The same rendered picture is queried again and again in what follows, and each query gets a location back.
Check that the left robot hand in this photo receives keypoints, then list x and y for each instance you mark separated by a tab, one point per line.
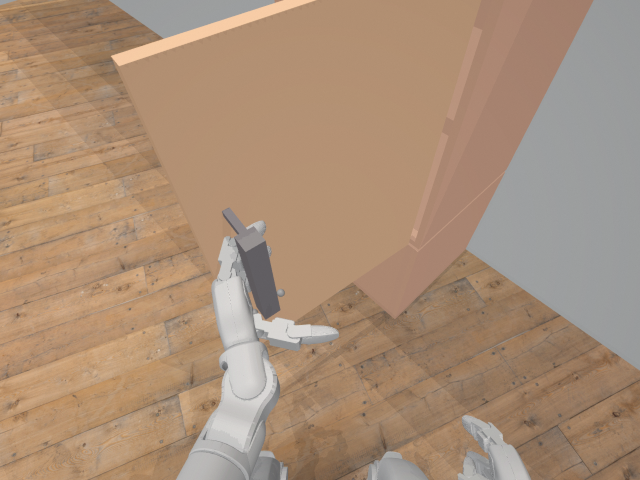
234	311

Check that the left robot thigh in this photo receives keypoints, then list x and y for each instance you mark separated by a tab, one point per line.
268	468

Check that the right robot shin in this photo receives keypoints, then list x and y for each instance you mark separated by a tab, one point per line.
391	454

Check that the robot left forearm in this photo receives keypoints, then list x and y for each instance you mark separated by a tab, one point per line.
230	443

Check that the handle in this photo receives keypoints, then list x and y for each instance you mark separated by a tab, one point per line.
255	258

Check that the right robot hand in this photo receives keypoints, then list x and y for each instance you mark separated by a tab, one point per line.
504	461

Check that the cupboard door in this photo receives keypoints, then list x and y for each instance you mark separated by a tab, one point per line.
320	117

